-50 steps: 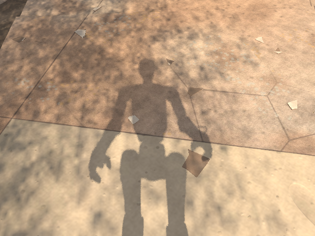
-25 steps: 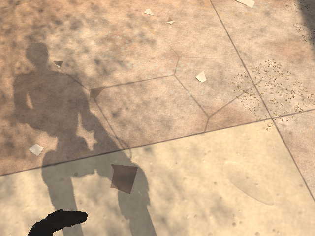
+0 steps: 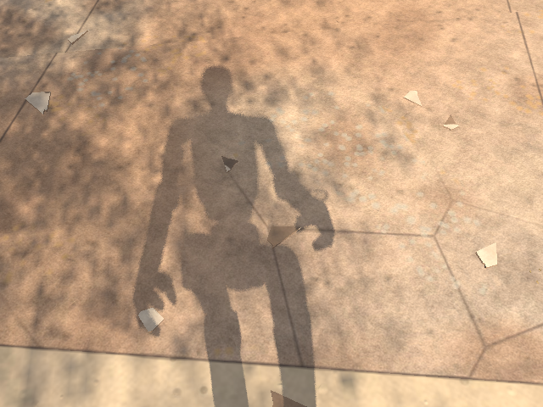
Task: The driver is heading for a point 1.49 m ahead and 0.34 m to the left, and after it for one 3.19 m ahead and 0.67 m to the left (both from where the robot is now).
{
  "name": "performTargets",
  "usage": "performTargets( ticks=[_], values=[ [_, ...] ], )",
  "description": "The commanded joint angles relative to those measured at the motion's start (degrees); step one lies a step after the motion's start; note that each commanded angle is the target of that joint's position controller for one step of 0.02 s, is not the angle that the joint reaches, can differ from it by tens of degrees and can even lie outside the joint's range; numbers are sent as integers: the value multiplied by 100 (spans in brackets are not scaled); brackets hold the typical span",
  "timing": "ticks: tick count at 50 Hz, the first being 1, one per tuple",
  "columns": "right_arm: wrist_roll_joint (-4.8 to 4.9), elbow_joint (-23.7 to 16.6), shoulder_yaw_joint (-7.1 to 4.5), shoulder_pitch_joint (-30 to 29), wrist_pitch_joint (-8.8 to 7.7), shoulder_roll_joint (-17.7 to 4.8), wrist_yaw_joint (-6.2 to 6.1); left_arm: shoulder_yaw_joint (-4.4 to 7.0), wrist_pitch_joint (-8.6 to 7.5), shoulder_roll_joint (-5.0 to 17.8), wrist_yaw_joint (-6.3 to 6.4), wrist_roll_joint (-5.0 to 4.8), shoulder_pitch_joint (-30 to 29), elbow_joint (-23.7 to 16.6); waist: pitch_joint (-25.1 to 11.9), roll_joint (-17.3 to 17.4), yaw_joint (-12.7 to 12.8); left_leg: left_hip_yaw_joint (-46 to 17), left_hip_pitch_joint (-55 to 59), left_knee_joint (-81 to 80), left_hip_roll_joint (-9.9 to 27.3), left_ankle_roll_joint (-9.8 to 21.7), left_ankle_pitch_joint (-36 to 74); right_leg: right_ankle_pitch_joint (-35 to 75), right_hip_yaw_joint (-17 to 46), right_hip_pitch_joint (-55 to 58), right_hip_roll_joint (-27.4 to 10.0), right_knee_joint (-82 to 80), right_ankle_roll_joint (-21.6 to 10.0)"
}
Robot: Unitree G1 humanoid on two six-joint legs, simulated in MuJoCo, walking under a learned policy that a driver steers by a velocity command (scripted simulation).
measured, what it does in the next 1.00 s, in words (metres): walks ahead, turning left: left foot, then right foot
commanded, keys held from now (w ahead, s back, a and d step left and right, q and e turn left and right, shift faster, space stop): w+q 0.68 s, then w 0.32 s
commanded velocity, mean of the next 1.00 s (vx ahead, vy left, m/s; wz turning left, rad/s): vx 0.50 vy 0.00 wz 0.49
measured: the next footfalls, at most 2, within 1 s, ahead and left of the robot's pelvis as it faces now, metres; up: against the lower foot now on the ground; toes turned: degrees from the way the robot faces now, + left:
left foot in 0.02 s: +0.17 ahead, +0.06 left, +0.00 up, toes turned +5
right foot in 0.54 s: +0.50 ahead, -0.05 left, +0.00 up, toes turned +21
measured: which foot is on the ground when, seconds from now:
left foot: up 0.00-0.00, down 0.02-0.56, up 0.58-1.00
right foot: down 0.00-0.04, up 0.06-0.52, down 0.54-1.00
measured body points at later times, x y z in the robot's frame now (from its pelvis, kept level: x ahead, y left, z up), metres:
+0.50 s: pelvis +0.28 +0.01 +0.01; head +0.32 +0.02 +0.46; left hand +0.43 +0.28 -0.08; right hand +0.34 -0.28 -0.11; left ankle +0.13 +0.05 -0.72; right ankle +0.46 -0.08 -0.70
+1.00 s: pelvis +0.52 +0.08 +0.02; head +0.55 +0.10 +0.46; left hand +0.35 +0.28 -0.12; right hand +0.83 +0.01 -0.07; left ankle +0.58 +0.24 -0.70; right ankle +0.47 -0.07 -0.72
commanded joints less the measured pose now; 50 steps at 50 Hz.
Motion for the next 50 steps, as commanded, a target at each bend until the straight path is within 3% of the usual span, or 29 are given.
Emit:
performTargets(
  ticks=[1,2,3,4,5,6,7,9,11,17,21,23,24,26,27,28,29,30,31,32,33,35,39,43,46,48,50],
  values=[
    [-80,238,-338,1950,-89,-855,-120,259,66,1194,43,21,-199,-366,-1040,-333,-1123,-199,2311,-643,-412,544,-554,6411,163,-830,-1484,3196,-316],
    [-97,286,-543,2315,-61,-1503,-224,165,25,772,-27,-27,-44,-617,-1542,604,-1070,-2143,3786,-742,998,1081,-875,2995,117,-2533,-933,5230,-119],
    [55,159,-625,2019,-15,-1830,-204,173,-19,687,-121,-72,-142,-973,-1931,1222,-758,-5134,4752,-1555,2065,1950,-379,-591,1096,-4489,254,6774,87],
    [188,175,-597,1870,16,-1614,-226,179,-83,844,-149,9,-745,-1074,-1341,261,-867,-4489,4376,-1816,1918,1734,-437,5,1887,-5095,-220,6684,25],
    [194,180,-527,1602,15,-1344,-268,147,-160,807,-174,-57,-839,-1152,-683,18,-655,-3828,3552,-1976,1804,1495,-192,506,1824,-5041,-451,6198,24],
    [169,174,-456,1360,-3,-1079,-280,154,-167,790,-166,-44,-756,-1081,-285,-328,-366,-3318,2856,-2089,1506,1198,341,678,1784,-4731,-640,5630,50],
    [198,155,-409,1178,-45,-945,-302,147,-74,758,-162,54,-687,-1077,-155,-340,-174,-2904,2379,-2149,1219,1041,818,706,1794,-4400,-737,5284,142],
    [214,131,-370,1139,-167,-896,-287,124,147,660,-197,167,-518,-1060,-299,-144,-28,-2464,1994,-2216,909,961,1455,764,1710,-3971,-776,4887,308],
    [211,169,-412,1285,-233,-1067,-274,110,246,591,-229,160,-693,-1169,-307,-46,-31,-2250,1846,-2279,717,912,1628,1044,1591,-4037,-779,4435,436],
    [206,244,-448,1964,-198,-1138,-295,81,259,597,-266,100,-2047,-1648,-156,296,-574,-2411,2428,-2198,544,581,1400,2234,1554,-4668,-654,2772,575],
    [135,238,-465,2246,-177,-1199,-343,37,174,637,-300,48,-2647,-1894,-145,365,-798,-2677,2929,-1845,668,551,1873,2320,1567,-4635,-411,1985,480],
    [106,169,-484,2146,-183,-1276,-386,47,120,734,-298,22,-2609,-1955,-155,429,-699,-2878,2964,-1639,775,434,2041,2169,1667,-4209,-321,1585,365],
    [99,108,-496,1964,-189,-1328,-403,72,94,816,-286,10,-2355,-1904,-186,466,-532,-2939,2819,-1513,794,319,2119,2010,1698,-3724,-260,1348,287],
    [106,12,-508,1616,-231,-1421,-361,186,18,1064,-194,-4,-1228,-1573,-614,348,27,-2858,2406,-507,530,66,2814,1702,1589,-2073,-6,929,86],
    [165,-15,-458,1598,-281,-1252,-300,273,-61,1310,-115,72,-442,-1425,-1146,-53,405,-2517,1910,731,123,-85,2320,1502,2001,-846,-491,694,-108],
    [309,-219,-307,1868,-317,-675,-288,377,-65,1777,-16,225,276,-1469,-2030,-935,501,-1878,817,2460,-393,-255,-56,136,3851,571,-2111,403,-448],
    [260,-385,-295,2274,-283,-753,-289,445,37,1991,-35,165,-76,-1475,-2196,-2006,26,-1460,-412,3374,-797,-300,-2508,-211,6258,716,-2830,-400,-982],
    [101,-140,-328,2177,-175,-1047,-333,359,89,1412,-65,109,-524,-1574,-1314,-906,-110,-1507,-758,3841,-240,-284,-2020,-760,5721,-53,-2677,-354,-1003],
    [54,-132,-323,1768,-144,-1041,-268,250,89,944,-91,60,-792,-1600,-695,-253,-75,-1410,-673,3692,-49,-320,-1528,-429,4716,-771,-2329,-420,-895],
    [64,-159,-310,1611,-118,-922,-217,199,76,775,-103,71,-915,-1558,-382,-240,-165,-1351,-519,3400,122,-365,-1285,337,3884,-1250,-2019,-573,-726],
    [-1,-207,-310,1508,-62,-884,-163,185,34,747,-89,58,-842,-1460,-260,-512,-206,-1308,-426,3212,252,-413,-1199,955,3324,-1484,-1815,-653,-638],
    [-26,-215,-276,1518,42,-780,-81,193,-87,758,-131,9,-635,-1303,-300,-661,-247,-1222,-294,3183,258,-465,-1018,2025,2704,-1606,-1637,-729,-627],
    [-23,-421,-205,965,50,-621,-18,225,-219,801,-227,-27,-349,-1053,-221,-566,-241,-1316,-791,2662,234,-552,-467,2823,2056,-1420,-1603,-967,-796],
    [-16,-658,-68,107,-12,-449,33,221,-187,800,-262,-52,-198,-849,-55,-570,-107,-902,-555,1133,243,-636,290,3136,1374,-1459,-1323,-1050,-701],
    [-12,-804,17,-432,-51,-392,60,248,-142,942,-245,-65,150,-637,2,-580,50,-489,-145,293,263,-553,287,3383,1279,-1282,-1431,-988,-681],
    [-24,-845,20,-547,-76,-458,19,263,-84,1024,-229,-58,354,-480,31,-592,63,-372,-14,-27,231,-411,9,3782,1337,-928,-1588,-791,-673],
    [-59,-764,-7,-306,-122,-537,-46,278,-14,1122,-207,-54,391,-369,-111,-619,-97,-244,492,-349,26,-220,-422,4959,1263,-649,-1633,-197,-623]
  ],
)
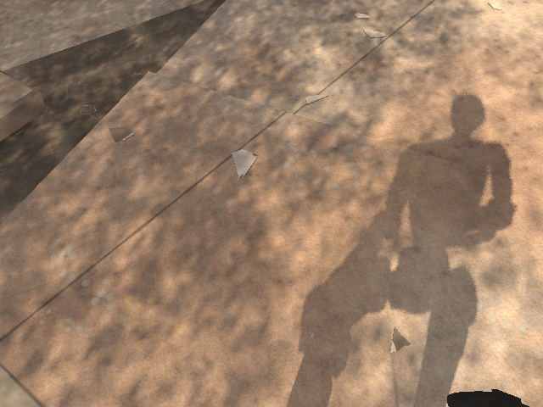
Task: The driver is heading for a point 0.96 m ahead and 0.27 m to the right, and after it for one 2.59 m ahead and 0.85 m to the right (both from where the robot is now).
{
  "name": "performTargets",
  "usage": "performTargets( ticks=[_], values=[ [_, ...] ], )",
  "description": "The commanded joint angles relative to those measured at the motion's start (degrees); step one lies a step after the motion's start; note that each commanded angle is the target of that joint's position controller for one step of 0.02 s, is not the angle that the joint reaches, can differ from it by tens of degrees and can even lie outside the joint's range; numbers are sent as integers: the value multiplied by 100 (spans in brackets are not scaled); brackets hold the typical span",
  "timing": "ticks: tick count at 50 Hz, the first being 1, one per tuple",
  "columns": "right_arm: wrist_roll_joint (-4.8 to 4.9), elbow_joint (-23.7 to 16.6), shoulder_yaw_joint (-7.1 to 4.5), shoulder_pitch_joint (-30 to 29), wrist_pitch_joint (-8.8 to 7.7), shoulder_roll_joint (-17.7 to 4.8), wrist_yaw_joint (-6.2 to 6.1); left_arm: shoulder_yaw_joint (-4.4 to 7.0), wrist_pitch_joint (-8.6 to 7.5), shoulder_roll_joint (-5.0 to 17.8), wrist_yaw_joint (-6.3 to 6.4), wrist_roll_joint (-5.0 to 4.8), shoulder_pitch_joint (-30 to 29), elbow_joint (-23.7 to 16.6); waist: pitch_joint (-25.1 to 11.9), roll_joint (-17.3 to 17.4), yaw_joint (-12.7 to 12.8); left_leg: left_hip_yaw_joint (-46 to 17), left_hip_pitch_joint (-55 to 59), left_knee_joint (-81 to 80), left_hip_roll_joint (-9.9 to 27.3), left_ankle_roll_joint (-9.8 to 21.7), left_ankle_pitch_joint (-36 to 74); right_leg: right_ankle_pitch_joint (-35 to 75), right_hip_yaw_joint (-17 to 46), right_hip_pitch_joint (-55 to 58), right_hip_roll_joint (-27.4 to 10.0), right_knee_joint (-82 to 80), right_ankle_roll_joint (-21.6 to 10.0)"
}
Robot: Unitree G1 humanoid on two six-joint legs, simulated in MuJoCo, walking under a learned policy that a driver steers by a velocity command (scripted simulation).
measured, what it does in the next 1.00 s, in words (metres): walks ahead, turning right: left foot, then right foot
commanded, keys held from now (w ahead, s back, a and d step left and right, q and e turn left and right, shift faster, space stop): w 0.10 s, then w+e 0.02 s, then e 0.88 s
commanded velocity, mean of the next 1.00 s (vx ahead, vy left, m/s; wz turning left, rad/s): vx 0.18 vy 0.00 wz -0.36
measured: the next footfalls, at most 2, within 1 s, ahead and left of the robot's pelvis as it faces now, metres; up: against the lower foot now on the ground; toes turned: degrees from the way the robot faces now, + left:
left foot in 0.04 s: +0.17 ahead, +0.10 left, +0.00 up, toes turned +3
right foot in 0.52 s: +0.33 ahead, -0.09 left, +0.00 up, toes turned -13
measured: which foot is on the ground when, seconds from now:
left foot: up 0.00-0.02, down 0.04-0.54, up 0.56-1.00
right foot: down 0.00-0.06, up 0.08-0.50, down 0.52-1.00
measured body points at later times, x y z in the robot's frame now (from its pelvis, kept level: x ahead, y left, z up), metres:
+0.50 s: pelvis +0.20 +0.01 -0.01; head +0.24 +0.00 +0.44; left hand +0.36 +0.23 -0.13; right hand +0.21 -0.25 -0.15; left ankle +0.13 +0.09 -0.74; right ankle +0.29 -0.08 -0.72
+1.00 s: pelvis +0.24 +0.02 +0.00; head +0.27 +0.02 +0.45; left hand +0.45 +0.24 -0.12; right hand +0.24 -0.27 -0.12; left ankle +0.29 +0.13 -0.73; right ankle +0.29 -0.08 -0.74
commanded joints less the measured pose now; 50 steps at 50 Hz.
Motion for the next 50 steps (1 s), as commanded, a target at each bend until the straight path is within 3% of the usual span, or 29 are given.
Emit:
performTargets(
  ticks=[1,2,3,4,5,6,7,9,12,14,18,21,24,25,26,27,28,29,31,32,33,36,40,46,48,50],
  values=[
    [-55,-133,-158,520,-164,-509,-105,213,34,1056,50,-28,32,-104,-227,-658,-647,353,1308,-679,-402,303,-242,4899,500,-148,-1373,983,-727],
    [-124,202,-248,1407,-223,-693,-167,168,47,950,57,-52,55,-107,-777,-457,-990,227,2584,-810,-373,458,-125,4639,311,-623,-1151,2042,-609],
    [-236,359,-389,2327,-249,-1183,-259,60,23,629,35,-120,-6,-394,-1546,248,-1334,-1393,4212,-948,1015,847,-795,2700,110,-2036,-818,3786,-421],
    [-89,418,-515,2503,-194,-1653,-316,29,34,346,3,-110,338,-542,-1992,1315,-1106,-3872,5032,-1597,2343,1465,-436,-1238,299,-3661,129,5458,-271],
    [126,425,-487,2263,-168,-1405,-332,193,97,888,57,13,-212,-511,-1418,415,-1138,-3495,4608,-1622,2045,1358,-173,-972,1032,-4178,-154,5805,-343],
    [133,431,-396,1847,-193,-1086,-339,165,67,733,27,-49,-439,-584,-702,292,-905,-2602,3850,-1745,1823,1193,264,-515,1127,-4215,-325,5662,-388],
    [115,414,-306,1509,-239,-756,-323,136,68,595,19,-87,-433,-504,-347,131,-690,-1961,3191,-1928,1583,966,1141,-246,1135,-3912,-440,5300,-367],
    [147,453,-201,1202,-338,-430,-338,130,233,425,18,17,-74,-271,-126,256,-337,-1013,2384,-2062,1279,687,2735,-127,1139,-3204,-451,4954,-204],
    [170,578,-219,1267,-453,-531,-363,181,376,322,-18,43,-44,-227,-204,291,-172,-324,2205,-2087,1200,666,4050,289,1055,-3048,-255,4850,-90],
    [173,622,-227,1266,-435,-571,-413,196,416,308,-38,61,-420,-367,-106,351,-196,29,2214,-2098,1148,637,4086,699,970,-3291,-277,4528,-46],
    [188,725,-226,1347,-344,-578,-504,103,422,137,-100,77,-1176,-656,-41,442,-416,576,2277,-1945,1006,566,3797,1438,644,-3069,-258,3137,-71],
    [181,837,-289,1527,-264,-702,-542,106,427,203,-119,112,-1351,-786,-132,419,-530,618,2664,-1531,1168,553,3816,1328,485,-2883,-146,2565,-212],
    [191,850,-378,1457,-154,-842,-589,177,409,367,-112,144,-1172,-850,-190,399,-459,581,2873,-673,1314,467,4086,665,398,-2588,28,2127,-477],
    [206,837,-397,1406,-109,-862,-596,214,366,407,-93,156,-896,-796,-330,247,-327,670,2831,-13,1226,362,3952,771,367,-2227,150,1741,-586],
    [199,829,-419,1472,-70,-898,-587,280,287,574,-52,180,-465,-709,-604,-181,-86,823,2562,1034,950,94,3214,1930,642,-1546,84,1141,-762],
    [153,598,-369,1616,-54,-708,-564,452,224,1269,31,171,-120,-764,-1053,-1122,-44,979,1415,2727,420,-226,527,4787,2334,-492,-1258,1202,-1178],
    [220,392,-317,1777,56,-447,-525,591,348,1667,72,-74,-161,-772,-1741,-1919,-250,280,193,4053,-723,-412,-3000,6057,4105,222,-2256,952,-2384],
    [63,503,-295,1704,145,-541,-519,566,437,1455,50,-230,-345,-885,-1624,-850,-207,-402,38,4263,-249,-444,-2895,4764,3751,-110,-2183,752,-2374],
    [121,435,-324,1123,153,-556,-523,391,586,856,116,-82,-1106,-989,-313,-245,-418,-441,-189,3659,10,-491,-2037,2703,3027,-1387,-1485,279,-1861],
    [61,374,-342,1051,183,-615,-532,361,611,748,144,-92,-1284,-1021,-153,-391,-509,-453,-58,3231,89,-521,-1750,2357,2795,-1682,-1191,187,-1622],
    [7,441,-333,1203,243,-566,-525,357,616,723,141,-49,-1380,-1050,-258,-513,-565,-372,167,3151,3,-548,-1575,2354,2612,-1809,-991,182,-1518],
    [79,433,-311,1312,335,-450,-517,427,554,929,81,-22,-1278,-1043,-568,-517,-560,-388,324,2639,-105,-618,-1482,2167,2609,-1730,-844,203,-1404],
    [105,269,-318,918,381,-511,-551,486,631,1045,82,12,-1211,-1075,-499,-808,-355,-483,201,1905,-145,-664,-1413,380,3088,-1682,-772,-32,-1307],
    [202,148,-298,855,274,-535,-590,544,708,1100,39,67,-1300,-1131,-482,-900,-289,-526,759,900,-397,-514,-1566,165,3665,-1762,-724,22,-1187],
    [254,171,-292,1119,218,-548,-612,551,733,1084,11,55,-1412,-1144,-493,-972,-392,-513,1258,235,-541,-368,-1619,365,3853,-1878,-665,54,-1067],
    [250,282,-301,1639,145,-565,-671,543,754,1038,13,-39,-1618,-1168,-445,-914,-703,-464,2183,-1212,-586,-188,-1048,112,3794,-2297,-389,227,-699]
  ],
)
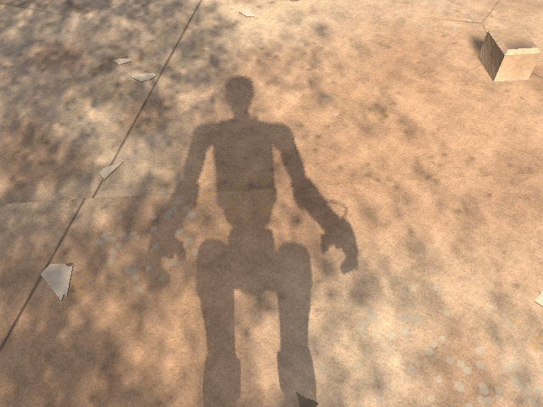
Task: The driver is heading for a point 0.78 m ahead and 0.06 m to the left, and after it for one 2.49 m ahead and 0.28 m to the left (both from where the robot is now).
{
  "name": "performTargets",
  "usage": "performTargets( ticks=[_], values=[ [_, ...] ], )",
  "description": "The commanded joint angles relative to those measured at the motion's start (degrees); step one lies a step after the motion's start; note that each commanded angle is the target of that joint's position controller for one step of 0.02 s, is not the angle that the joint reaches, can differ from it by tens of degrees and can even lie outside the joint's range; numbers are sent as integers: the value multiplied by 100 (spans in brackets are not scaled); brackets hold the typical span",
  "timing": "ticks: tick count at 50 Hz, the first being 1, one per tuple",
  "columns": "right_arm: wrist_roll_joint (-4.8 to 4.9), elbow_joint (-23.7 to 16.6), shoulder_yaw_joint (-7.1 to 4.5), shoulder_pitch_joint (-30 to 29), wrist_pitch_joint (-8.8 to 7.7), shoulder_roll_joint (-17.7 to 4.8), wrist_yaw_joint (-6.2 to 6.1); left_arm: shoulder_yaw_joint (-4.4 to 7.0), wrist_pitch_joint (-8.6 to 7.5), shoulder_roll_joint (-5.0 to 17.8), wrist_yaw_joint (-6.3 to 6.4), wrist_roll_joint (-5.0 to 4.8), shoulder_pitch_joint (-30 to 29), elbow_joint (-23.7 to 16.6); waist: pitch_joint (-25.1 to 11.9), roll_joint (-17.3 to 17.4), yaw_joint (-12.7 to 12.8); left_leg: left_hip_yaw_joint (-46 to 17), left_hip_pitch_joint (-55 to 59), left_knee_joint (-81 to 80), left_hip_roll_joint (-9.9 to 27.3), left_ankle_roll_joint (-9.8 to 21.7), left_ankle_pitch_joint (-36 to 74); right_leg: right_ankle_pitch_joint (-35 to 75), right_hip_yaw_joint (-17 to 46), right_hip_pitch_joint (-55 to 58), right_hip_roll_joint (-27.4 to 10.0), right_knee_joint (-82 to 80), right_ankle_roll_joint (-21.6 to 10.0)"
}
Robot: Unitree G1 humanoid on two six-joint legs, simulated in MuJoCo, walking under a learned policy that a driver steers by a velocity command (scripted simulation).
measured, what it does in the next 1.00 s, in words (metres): walks ahead: left foot, then right foot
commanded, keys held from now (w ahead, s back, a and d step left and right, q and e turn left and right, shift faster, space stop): e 0.04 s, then w+e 0.06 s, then w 0.30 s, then no key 0.14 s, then q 0.46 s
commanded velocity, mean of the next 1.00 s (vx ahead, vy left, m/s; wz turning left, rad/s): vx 0.18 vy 0.00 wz -0.04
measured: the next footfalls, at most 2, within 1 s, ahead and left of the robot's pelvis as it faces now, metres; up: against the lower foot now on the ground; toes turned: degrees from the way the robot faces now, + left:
left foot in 0.02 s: +0.04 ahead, +0.11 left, +0.00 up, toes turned -6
right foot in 0.48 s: +0.13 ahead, -0.13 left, +0.00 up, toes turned -10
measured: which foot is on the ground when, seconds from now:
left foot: up 0.00-0.00, down 0.02-0.48, up 0.50-0.92, down 0.94-1.00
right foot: down 0.00-0.02, up 0.04-0.46, down 0.48-0.94, up 0.96-1.00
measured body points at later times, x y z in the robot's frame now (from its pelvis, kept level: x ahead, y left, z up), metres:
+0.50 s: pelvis +0.08 -0.03 +0.00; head +0.10 -0.04 +0.45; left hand +0.30 +0.18 -0.10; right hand +0.00 -0.29 -0.14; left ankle +0.00 +0.11 -0.73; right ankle +0.09 -0.12 -0.74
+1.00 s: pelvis +0.18 -0.03 -0.01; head +0.22 -0.01 +0.44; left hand +0.24 +0.24 -0.16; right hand +0.30 -0.30 -0.12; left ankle +0.23 +0.04 -0.74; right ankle +0.10 -0.13 -0.68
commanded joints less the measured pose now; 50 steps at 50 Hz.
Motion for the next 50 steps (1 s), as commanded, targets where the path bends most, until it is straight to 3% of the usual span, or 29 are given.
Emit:
performTargets(
  ticks=[1,2,3,4,5,6,7,9,12,16,20,22,23,24,25,26,28,30,33,37,42,45,46,47,48,49,50],
  values=[
    [-53,-177,-207,852,-159,-837,-126,132,-56,577,31,-124,-204,-415,-389,-25,-375,-564,1275,-2059,580,347,62,-2057,1436,-395,-813,-327,-9],
    [-148,-372,-349,544,-147,-1492,-139,80,-92,300,50,-221,-161,-563,-365,1360,-248,-2387,1400,-2623,2151,947,-570,-2532,114,-1273,154,1172,305],
    [-243,-453,-354,146,-131,-1432,-85,179,-126,762,84,58,-169,-451,-119,1106,-222,-2541,646,-2677,2582,1308,-548,-2508,-371,-1415,-46,2448,339],
    [-240,-513,-241,44,-153,-1008,-54,227,-139,887,37,119,-154,-405,-123,817,-105,-2186,392,-2604,2302,1259,-671,-2137,-282,-1160,-295,3034,307],
    [-204,-525,-176,-166,-176,-784,-27,222,-125,818,-31,129,29,-308,-19,789,53,-1659,381,-2596,1899,1014,-723,-1750,-318,-1199,-328,3397,300],
    [-165,-531,-160,-183,-202,-740,-11,203,-99,758,-99,154,180,-232,-63,967,74,-1357,611,-2605,1625,861,-749,-1528,-365,-1297,-344,3706,321],
    [-158,-527,-152,-86,-228,-724,4,170,-90,688,-166,149,267,-166,-40,1074,-2,-1154,841,-2621,1489,847,-693,-1460,-433,-1485,-361,3902,347],
    [-151,-363,-178,408,-303,-742,73,95,-120,555,-242,130,-6,-218,91,910,-266,-1035,1312,-2652,1466,910,-559,-1338,-435,-1835,-409,3714,398],
    [-148,-58,-243,1024,-455,-827,137,21,-193,437,-256,124,-397,-262,202,859,-550,-954,1935,-2683,1566,974,-164,-1195,-343,-2032,-447,2986,473],
    [-123,140,-291,1136,-546,-894,201,-78,-294,355,-274,115,-789,-311,224,1003,-630,-617,1778,-2666,1584,1011,162,-1204,-805,-1423,-695,1815,488],
    [-144,393,-338,1376,-524,-945,305,-190,-391,261,-265,70,-1113,-425,332,1159,-658,-432,1094,-2442,1641,1100,646,-1552,-1440,-253,-725,741,226],
    [-65,487,-322,1272,-480,-893,311,-223,-504,146,-164,79,-453,-195,208,899,-207,-177,727,-1716,1547,947,2171,-781,-1546,909,-557,-169,22],
    [-39,502,-265,1270,-483,-732,295,-172,-583,291,-73,125,200,72,-212,556,51,124,433,-971,1299,730,2716,-534,-1290,1952,-623,-405,-68],
    [-13,316,-154,1085,-503,-459,293,-94,-656,647,19,230,973,215,-874,-116,412,522,-145,310,964,468,1808,-966,-101,2994,-1728,-687,-239],
    [-3,74,-23,1219,-518,11,285,94,-625,1518,112,128,1361,316,-1004,-1568,371,1058,-1654,1676,130,208,-767,405,1917,3685,-3221,-1008,-985],
    [-120,220,-190,1055,-403,-631,197,60,-597,1253,128,-30,1278,382,-691,-657,360,487,-1801,2431,368,232,-1178,1486,1738,3212,-3195,-790,-1252],
    [-47,405,-164,1144,-363,-437,237,-187,-639,494,95,-14,419,230,-280,-251,-99,225,-1550,2544,598,233,-580,2901,426,2500,-2606,-734,-999],
    [-81,574,-171,1280,-280,-384,263,-289,-670,237,142,-14,56,207,-189,-478,-309,233,-1109,2357,550,137,-73,3358,-361,2018,-2213,-893,-682],
    [-101,629,-197,1287,-184,-306,301,-283,-704,355,210,-31,98,317,-234,-468,-418,248,-899,2281,314,31,401,3830,-906,1737,-2157,-901,-664],
    [-146,360,-148,586,-107,-157,326,-271,-632,395,297,-46,137,416,-50,-537,-288,480,-1015,1458,407,-15,782,3549,-1283,1606,-2184,-790,-711],
    [-138,109,-131,221,-62,-190,392,-165,-518,576,306,-13,262,518,-87,-511,-175,739,-644,677,353,231,673,3208,-1354,1656,-2364,-319,-730],
    [-153,57,-178,393,-84,-270,397,-91,-433,683,319,-34,152,497,-174,-303,-315,837,-121,-54,206,488,590,2948,-1415,1599,-2364,579,-546],
    [-172,114,-219,704,-148,-360,375,-75,-411,694,310,-24,215,509,-387,32,-502,672,493,-654,166,617,1292,2566,-1619,1366,-2142,1398,-307],
    [-215,81,-386,1086,-224,-1011,312,-99,-405,593,289,-4,394,356,-810,1094,-613,-892,1381,-1146,1255,1012,3200,617,-1987,514,-1621,2996,98],
    [-64,61,-530,1216,-178,-1584,291,-199,-312,211,262,-35,286,51,-1133,1910,-549,-2921,1906,-1441,2565,2142,4959,-3553,-1703,-877,-367,4232,307],
    [104,120,-504,1290,-125,-1354,295,-190,-210,338,269,72,180,135,-1199,931,-584,-2604,1717,-1501,2437,2236,4018,-3410,-884,-862,-761,4695,315],
    [49,38,-438,850,-70,-1097,256,-178,-193,355,252,7,25,115,-579,718,-458,-2163,1172,-1613,2145,2097,3222,-2931,-859,-1073,-866,4738,331]
  ],
)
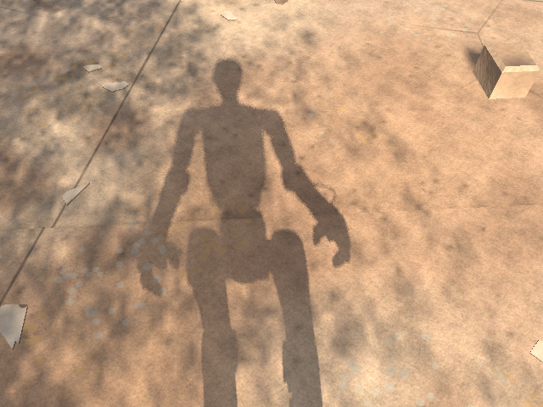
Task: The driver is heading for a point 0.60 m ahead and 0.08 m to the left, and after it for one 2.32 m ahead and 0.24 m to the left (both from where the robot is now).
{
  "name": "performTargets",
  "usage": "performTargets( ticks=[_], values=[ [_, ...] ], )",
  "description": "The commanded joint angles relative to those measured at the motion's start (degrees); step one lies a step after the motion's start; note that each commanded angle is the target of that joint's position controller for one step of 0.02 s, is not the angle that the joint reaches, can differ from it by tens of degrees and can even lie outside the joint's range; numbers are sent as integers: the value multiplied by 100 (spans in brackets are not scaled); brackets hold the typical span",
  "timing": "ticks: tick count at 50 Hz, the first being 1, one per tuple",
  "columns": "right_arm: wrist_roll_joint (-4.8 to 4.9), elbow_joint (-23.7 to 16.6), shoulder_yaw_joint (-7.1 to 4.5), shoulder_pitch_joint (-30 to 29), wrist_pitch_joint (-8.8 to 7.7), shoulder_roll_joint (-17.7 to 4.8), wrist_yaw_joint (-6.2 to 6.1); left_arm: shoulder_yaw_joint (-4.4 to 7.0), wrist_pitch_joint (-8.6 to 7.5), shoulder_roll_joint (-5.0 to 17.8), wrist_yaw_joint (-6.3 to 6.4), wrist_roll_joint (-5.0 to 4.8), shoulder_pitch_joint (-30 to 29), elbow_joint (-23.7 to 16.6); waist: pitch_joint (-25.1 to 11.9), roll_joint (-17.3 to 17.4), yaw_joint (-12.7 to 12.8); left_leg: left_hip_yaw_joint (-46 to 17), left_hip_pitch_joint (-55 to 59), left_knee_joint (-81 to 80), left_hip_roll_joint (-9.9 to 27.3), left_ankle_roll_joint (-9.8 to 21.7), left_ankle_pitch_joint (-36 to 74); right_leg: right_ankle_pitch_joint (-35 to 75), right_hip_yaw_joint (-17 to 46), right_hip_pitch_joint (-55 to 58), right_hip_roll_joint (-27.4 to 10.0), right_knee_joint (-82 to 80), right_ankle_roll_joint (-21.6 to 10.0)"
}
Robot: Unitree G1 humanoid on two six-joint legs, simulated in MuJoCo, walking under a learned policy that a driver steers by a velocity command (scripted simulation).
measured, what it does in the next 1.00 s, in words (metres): walks ahead, turning left: right foot, then left foot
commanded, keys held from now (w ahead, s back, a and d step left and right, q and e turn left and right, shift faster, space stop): q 0.30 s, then w+q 0.20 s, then w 0.36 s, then w+e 0.04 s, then e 0.10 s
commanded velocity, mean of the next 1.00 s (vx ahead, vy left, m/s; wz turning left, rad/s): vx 0.24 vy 0.00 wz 0.38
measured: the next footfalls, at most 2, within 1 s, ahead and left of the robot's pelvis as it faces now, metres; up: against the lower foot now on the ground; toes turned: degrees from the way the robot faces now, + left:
right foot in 0.44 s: +0.09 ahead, -0.12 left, +0.00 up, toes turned +20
left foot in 0.90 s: +0.24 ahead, +0.19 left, +0.00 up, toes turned +26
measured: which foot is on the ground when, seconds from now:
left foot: down 0.00-0.44, up 0.46-0.88, down 0.90-1.00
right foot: up 0.00-0.42, down 0.44-0.90, up 0.92-1.00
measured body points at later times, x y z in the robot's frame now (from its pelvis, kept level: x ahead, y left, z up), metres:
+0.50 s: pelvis +0.04 -0.03 +0.02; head +0.05 -0.04 +0.47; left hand +0.05 +0.27 -0.09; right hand +0.21 -0.27 -0.11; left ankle +0.04 +0.07 -0.69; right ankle +0.05 -0.13 -0.73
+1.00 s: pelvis +0.20 +0.09 +0.01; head +0.23 +0.11 +0.46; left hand +0.06 +0.30 -0.14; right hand +0.45 -0.07 -0.10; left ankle +0.21 +0.17 -0.72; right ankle +0.12 -0.09 -0.64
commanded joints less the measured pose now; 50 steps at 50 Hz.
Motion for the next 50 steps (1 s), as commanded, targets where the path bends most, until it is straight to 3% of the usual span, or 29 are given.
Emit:
performTargets(
  ticks=[1,2,4,6,10,15,17,19,20,21,22,23,24,26,28,30,34,37,40,42,43,44,45,46,47,48,49,50],
  values=[
    [43,-197,-234,470,116,-880,-116,95,7,486,-10,-19,-106,-493,-512,432,-133,-2389,1151,-1856,1763,1246,1690,324,687,-1399,-159,1172,98],
    [58,-286,-198,182,144,-770,-145,118,4,560,-8,39,-123,-504,-406,535,-27,-2145,960,-1920,1464,1014,1440,643,681,-1305,-221,836,140],
    [10,-326,-188,110,137,-754,-129,113,71,520,-40,96,139,-419,-675,622,50,-1860,899,-1842,1191,893,1842,909,590,-990,-91,686,229],
    [8,-294,-240,240,95,-916,-96,98,116,445,-46,36,125,-467,-804,533,21,-1913,984,-1821,1141,857,1722,937,610,-966,-54,323,304],
    [-35,-306,-292,353,142,-1035,-94,104,166,486,-8,17,-223,-646,-714,775,-159,-2374,997,-1993,1089,829,295,981,711,-1109,-25,-329,378],
    [-86,-354,-343,352,180,-1104,-71,91,90,501,22,-42,-417,-812,-723,800,-237,-2875,963,-1907,1067,797,145,893,797,-845,118,-976,308],
    [-95,-354,-368,368,195,-1121,-41,79,19,538,-1,-28,-345,-860,-899,836,-225,-3146,885,-2023,968,815,-1075,676,754,-465,226,-1332,223],
    [-109,-398,-386,152,224,-1118,5,64,-54,536,-10,-53,-90,-861,-789,932,-27,-3371,376,-2111,839,722,-2008,449,706,252,388,-2043,50],
    [-84,-450,-391,-92,245,-1089,13,51,-96,479,5,-83,285,-770,-673,876,253,-3284,-165,-2038,630,528,-2303,701,658,1000,447,-2825,-87],
    [-34,-520,-371,-286,242,-973,-18,75,-144,544,61,-70,732,-650,-493,673,541,-2998,-903,-1783,241,148,-2661,979,716,1865,317,-3811,-213],
    [33,-551,-283,-54,202,-554,-62,187,-192,1080,152,-21,952,-622,-520,-554,472,-2079,-1673,-111,-321,-209,-2797,-215,2029,2470,-974,-4592,-370],
    [10,-710,-227,-159,112,-441,-72,321,-217,1711,158,116,631,-763,-353,-1300,383,-1102,-2490,1234,-933,-339,-1872,-1399,4154,2125,-2357,-5314,-866],
    [-171,-688,-319,-366,61,-956,-44,284,-231,1406,137,141,266,-768,55,-344,135,-1307,-2385,1753,-248,-354,-1064,-1341,3789,1425,-2226,-5229,-949],
    [-169,-433,-327,141,26,-911,131,141,-330,863,53,42,-116,-846,-65,-349,-201,-1147,-1935,2306,-161,-462,-384,-414,2724,1289,-1565,-5123,-721],
    [-213,-294,-280,341,27,-768,237,103,-428,716,-15,18,86,-785,-96,-569,-135,-969,-1929,2770,-98,-504,-124,199,1993,1323,-1214,-5115,-671],
    [-197,-367,-210,64,4,-619,273,121,-528,694,-108,42,589,-575,32,-454,65,-1017,-2243,2736,-51,-515,96,717,1744,1576,-1190,-5096,-747],
    [-200,-503,-146,-589,-44,-590,274,162,-618,735,-177,11,1200,-268,145,-467,371,-911,-2547,1928,44,-626,262,1691,1424,2128,-1249,-5051,-866],
    [-205,-659,-26,-1119,-98,-434,326,146,-631,702,-193,-5,1349,-100,154,-562,454,-343,-2131,975,259,-645,371,2652,1056,2078,-1221,-4921,-886],
    [-183,-809,88,-1531,-144,-308,350,142,-612,742,-206,1,1615,119,158,-715,540,277,-1299,139,295,-454,52,3728,859,1874,-1288,-4687,-886],
    [-156,-752,77,-1234,-178,-386,282,161,-576,853,-197,-4,1636,235,56,-784,309,433,-498,-214,97,-180,-135,4956,807,1783,-1428,-4312,-854],
    [-148,-585,33,-721,-212,-467,218,162,-566,898,-191,-23,1568,273,-186,-708,9,450,192,-488,-72,-36,-71,6022,680,1778,-1395,-3744,-781],
    [-185,-262,-36,216,-287,-601,136,135,-548,855,-189,-81,1515,308,-701,-431,-448,375,1477,-893,-150,122,295,6425,434,1457,-1163,-2672,-642],
    [-294,-18,-152,1254,-357,-970,30,64,-561,698,-203,-125,1388,164,-1414,-46,-898,-575,3070,-1039,740,337,-251,5020,305,381,-922,-1282,-513],
    [-361,40,-249,1751,-381,-1523,-67,-131,-567,-132,-258,-220,1612,-143,-2170,1446,-776,-3221,4535,-1457,2754,789,-266,648,-3,-1498,-39,675,-233],
    [-146,69,-259,1712,-353,-1503,-97,92,-514,586,-149,-148,1515,11,-2104,890,-833,-3797,3788,-1738,2924,981,992,260,840,-1593,157,1424,-322],
    [-95,52,-148,1087,-365,-1144,-101,126,-490,550,-131,-170,1316,-8,-1287,632,-460,-2571,3083,-1640,2624,868,2072,643,996,-1595,-115,1511,-364],
    [-69,7,-25,664,-415,-698,-79,73,-487,344,-137,-152,1304,68,-829,550,-259,-1728,2410,-1733,2311,698,3082,883,861,-1430,-303,1236,-334],
    [-71,-7,61,404,-456,-419,-77,91,-421,271,-139,-98,1328,170,-609,547,-87,-1158,2032,-1798,2012,454,3492,1007,812,-1243,-401,956,-286]
  ],
)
